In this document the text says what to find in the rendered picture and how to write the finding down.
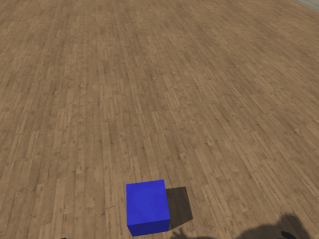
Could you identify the carton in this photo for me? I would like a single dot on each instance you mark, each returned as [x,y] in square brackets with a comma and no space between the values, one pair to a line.
[147,210]

